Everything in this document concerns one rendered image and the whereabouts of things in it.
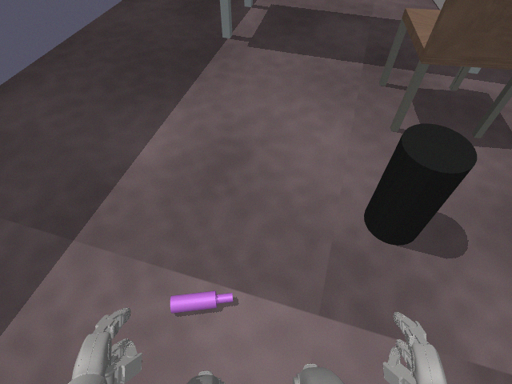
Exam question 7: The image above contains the left robot hand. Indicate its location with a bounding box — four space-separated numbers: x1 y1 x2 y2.
71 307 142 384

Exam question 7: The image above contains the right robot hand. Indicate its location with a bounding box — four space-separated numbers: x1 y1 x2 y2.
383 312 447 384

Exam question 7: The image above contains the chair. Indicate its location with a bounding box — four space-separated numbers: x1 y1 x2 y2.
379 0 512 138

